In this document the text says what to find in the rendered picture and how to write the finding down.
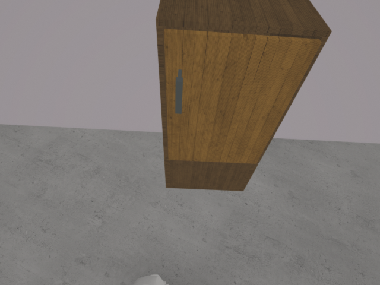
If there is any handle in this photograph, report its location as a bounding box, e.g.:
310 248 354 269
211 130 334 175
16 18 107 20
175 69 183 114

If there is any cupboard door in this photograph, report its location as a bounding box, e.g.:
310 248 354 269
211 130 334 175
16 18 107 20
164 28 322 164

